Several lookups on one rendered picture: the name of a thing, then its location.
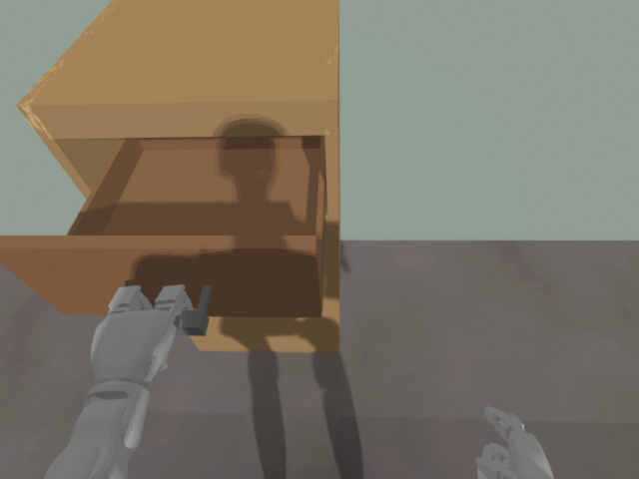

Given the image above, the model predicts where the drawer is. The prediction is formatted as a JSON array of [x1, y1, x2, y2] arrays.
[[0, 136, 326, 318]]

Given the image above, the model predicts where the cabinet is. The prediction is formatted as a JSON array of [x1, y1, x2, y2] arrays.
[[16, 0, 340, 353]]

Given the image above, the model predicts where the right robot hand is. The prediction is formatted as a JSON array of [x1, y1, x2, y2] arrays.
[[476, 406, 554, 479]]

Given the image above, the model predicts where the robot left forearm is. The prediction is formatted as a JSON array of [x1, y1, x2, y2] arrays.
[[44, 381, 151, 479]]

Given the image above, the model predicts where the handle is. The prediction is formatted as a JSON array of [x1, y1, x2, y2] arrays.
[[129, 284, 212, 336]]

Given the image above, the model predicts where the left robot hand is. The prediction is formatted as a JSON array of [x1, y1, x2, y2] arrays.
[[91, 284, 194, 388]]

